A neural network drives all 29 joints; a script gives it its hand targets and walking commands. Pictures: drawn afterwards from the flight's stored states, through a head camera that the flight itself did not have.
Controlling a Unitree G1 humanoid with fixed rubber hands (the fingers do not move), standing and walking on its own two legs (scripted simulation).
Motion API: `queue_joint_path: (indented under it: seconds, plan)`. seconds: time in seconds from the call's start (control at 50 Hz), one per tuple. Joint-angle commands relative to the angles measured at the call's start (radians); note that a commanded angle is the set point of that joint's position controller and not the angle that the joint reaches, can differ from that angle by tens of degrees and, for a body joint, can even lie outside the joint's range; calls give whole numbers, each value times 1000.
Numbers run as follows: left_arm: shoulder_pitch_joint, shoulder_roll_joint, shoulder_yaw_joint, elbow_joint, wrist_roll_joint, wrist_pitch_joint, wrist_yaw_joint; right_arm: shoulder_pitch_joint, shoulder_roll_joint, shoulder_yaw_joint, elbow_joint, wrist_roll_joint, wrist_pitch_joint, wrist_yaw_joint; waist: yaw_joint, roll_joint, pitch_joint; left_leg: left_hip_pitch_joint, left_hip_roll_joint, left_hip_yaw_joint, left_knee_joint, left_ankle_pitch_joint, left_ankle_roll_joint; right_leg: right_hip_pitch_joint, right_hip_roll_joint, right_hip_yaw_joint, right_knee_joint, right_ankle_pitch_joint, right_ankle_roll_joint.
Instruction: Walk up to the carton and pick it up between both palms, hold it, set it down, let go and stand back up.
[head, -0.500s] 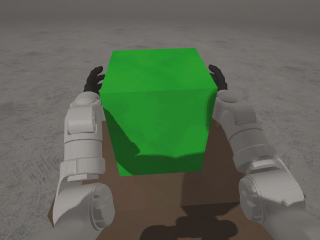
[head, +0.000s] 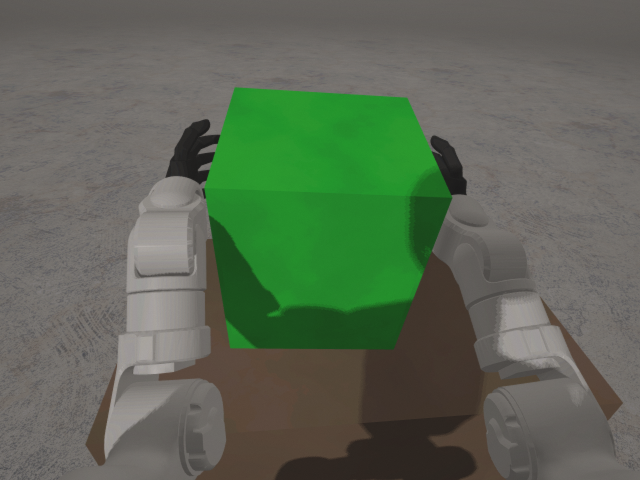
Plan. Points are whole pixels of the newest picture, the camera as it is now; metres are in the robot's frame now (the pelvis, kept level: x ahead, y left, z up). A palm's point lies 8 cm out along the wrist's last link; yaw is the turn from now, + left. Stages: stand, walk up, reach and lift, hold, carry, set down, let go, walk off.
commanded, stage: hold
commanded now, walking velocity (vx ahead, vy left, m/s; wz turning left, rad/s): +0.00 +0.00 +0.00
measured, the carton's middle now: (317, 224) +0.37 +0.01 +0.21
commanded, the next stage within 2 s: none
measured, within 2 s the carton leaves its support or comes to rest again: neither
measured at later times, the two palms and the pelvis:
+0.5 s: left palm (173, 201) +0.33 +0.17 +0.26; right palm (446, 193) +0.34 -0.13 +0.27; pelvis -0.02 +0.00 +0.00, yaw +0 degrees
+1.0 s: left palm (185, 185) +0.36 +0.16 +0.27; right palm (444, 198) +0.36 -0.14 +0.25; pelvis +0.00 +0.00 +0.00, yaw +0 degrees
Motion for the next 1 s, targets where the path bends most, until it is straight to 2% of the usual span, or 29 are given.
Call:
queue_joint_path:
  seconds: [0.0, 0.02, 0.04, 0.08, 0.12, 0.14, 0.18, 0.2, 0.22, 0.26, 0.3, 0.34, 0.36, 0.42, 0.44, 0.52, 0.54, 0.58, 0.62, 0.68, 0.72, 0.74, 0.78, 0.8, 0.9, 0.92, 0.94, 0.96, 0.98]
  plan:
    - [-538, -525, -388, -163, -102, 3, -170, -732, 477, 377, -315, 171, 15, 103, -57, 71, -266, 122, -67, -31, -65, 509, -85, 150, 90, -46, -59, 358, 3]
    - [-536, -512, -351, -97, -84, 13, -182, -770, 493, 381, -303, 160, 17, 108, -21, 67, -259, 96, -63, -21, -88, 448, -61, 158, 89, -43, -67, 275, 2]
    - [-557, -525, -367, -134, -98, 7, -189, -749, 498, 358, -327, 154, 17, 112, -43, 48, -246, 85, -57, -30, -95, 439, -69, 163, 92, -43, -65, 269, 1]
    - [-660, -565, -397, -138, -130, -14, -172, -894, 534, 361, -343, 158, -2, 132, -27, 76, -319, 84, -62, -27, -101, 430, -71, 128, 94, -57, -57, 210, -5]
    - [-635, -543, -343, -70, -105, -22, -166, -856, 545, 355, -252, 133, 9, 142, -4, 21, -255, 55, -59, -26, -123, 356, -58, 131, 95, -61, -60, 172, -6]
    - [-675, -553, -365, -87, -126, -33, -163, -914, 563, 356, -276, 134, -6, 154, 11, 40, -284, 48, -61, -21, -132, 335, -58, 103, 94, -59, -62, 146, -12]
    - [-651, -560, -348, -12, -101, -27, -162, -881, 541, 324, -193, 99, -7, 161, 1, 43, -213, 23, -51, -22, -155, 255, -58, 91, 90, -64, -75, 90, -17]
    - [-715, -529, -323, 49, -92, -36, -170, -887, 541, 284, -100, 65, 0, 165, -6, 43, -169, -32, -52, -12, -189, 103, -41, 78, 81, -54, -92, -15, -24]
    - [-720, -572, -347, 31, -104, -49, -169, -937, 560, 282, -150, 51, -26, 174, -12, 50, -217, -44, -35, -25, -197, 127, -41, 87, 88, -63, -75, 36, -27]
    - [-792, -528, -287, 89, -94, -65, -168, -921, 568, 241, -21, 25, -17, 197, -3, 44, -143, -88, -46, -12, -225, 13, -17, 59, 78, -63, -77, -56, -18]
    - [-806, -550, -317, 120, -131, -81, -172, -942, 572, 205, -13, -2, -43, 198, -37, 34, -180, -120, -39, -14, -232, -39, -20, 73, 86, -68, -64, -44, -17]
    - [-855, -550, -289, 164, -112, -108, -158, -972, 600, 198, 35, 0, -52, 214, 9, 49, -179, -146, -38, -19, -245, -90, -4, 62, 85, -69, -49, -78, -8]
    - [-848, -560, -290, 193, -113, -111, -160, -961, 587, 168, 77, -19, -57, 217, -19, 60, -140, -167, -26, -31, -255, -123, -12, 61, 83, -69, -53, -88, -8]
    - [-908, -601, -321, 170, -124, -135, -152, -963, 596, 147, 89, -12, -87, 217, -34, 104, -210, -170, -30, -37, -241, -73, -35, 86, 88, -68, -34, -14, -8]
    - [-928, -620, -364, 131, -164, -150, -140, -1011, 624, 187, 35, 11, -104, 220, -36, 95, -291, -132, -37, -37, -217, -13, -36, 87, 89, -64, -38, 8, -10]
    - [-818, -567, -296, 192, -116, -132, -143, -894, 585, 183, 136, 7, -87, 208, -42, 73, -164, -134, -44, -25, -212, 8, -34, 99, 77, -56, -69, 26, -12]
    - [-818, -578, -306, 155, -122, -136, -145, -926, 610, 200, 49, 18, -103, 200, -28, 62, -222, -93, -49, -24, -181, 95, -32, 91, 76, -55, -68, 78, -4]
    - [-811, -563, -300, 190, -110, -130, -153, -915, 581, 205, 99, 33, -84, 201, -21, 69, -196, -106, -37, -34, -206, 37, -31, 97, 86, -53, -68, 26, -10]
    - [-822, -552, -254, 193, -98, -131, -154, -971, 612, 212, 54, 29, -92, 199, 12, 14, -172, -103, -54, -14, -185, 45, -8, 64, 78, -48, -90, -2, 2]
    - [-823, -605, -371, 76, -172, -138, -141, -984, 618, 269, -65, 79, -100, 182, -25, 44, -340, -36, -45, -39, -144, 204, -41, 103, 90, -46, -60, 145, -10]
    - [-794, -595, -353, 106, -151, -128, -132, -968, 604, 285, -37, 98, -86, 179, -4, 45, -268, -32, -41, -49, -131, 255, -51, 93, 98, -42, -72, 124, -10]
    - [-814, -589, -373, 27, -161, -142, -128, -953, 653, 313, -65, 115, -92, 175, 5, 43, -348, 27, -56, -29, -105, 356, -56, 109, 101, -47, -64, 192, -7]
    - [-768, -600, -405, 28, -166, -123, -128, -914, 601, 310, -103, 125, -75, 163, -41, 46, -349, 76, -51, -43, -92, 383, -68, 92, 99, -43, -76, 220, -6]
    - [-784, -574, -372, 55, -162, -114, -133, -897, 599, 320, -70, 137, -66, 156, -23, 50, -289, 46, -66, -30, -94, 337, -56, 88, 92, -40, -80, 179, 2]
    - [-711, -595, -434, -113, -190, -88, -127, -922, 603, 406, -303, 201, -59, 129, -18, 51, -446, 144, -72, -39, -19, 601, -72, 154, 104, -40, -45, 401, 13]
    - [-627, -578, -389, -97, -153, -76, -127, -881, 603, 422, -305, 195, -42, 123, 7, 32, -409, 143, -63, -39, -22, 625, -64, 172, 103, -41, -44, 430, 16]
    - [-657, -554, -402, -88, -158, -67, -133, -879, 559, 401, -286, 184, -31, 118, -23, 44, -378, 138, -69, -41, -31, 560, -66, 152, 96, -40, -55, 387, 13]
    - [-588, -550, -355, -65, -125, -46, -143, -860, 551, 415, -329, 189, -25, 113, -5, 29, -318, 128, -73, -30, -47, 512, -54, 155, 95, -44, -62, 366, 24]
    - [-556, -555, -379, -74, -109, -24, -152, -838, 548, 395, -364, 186, -18, 105, -38, 31, -324, 137, -77, -29, -44, 529, -61, 180, 91, -45, -53, 438, 24]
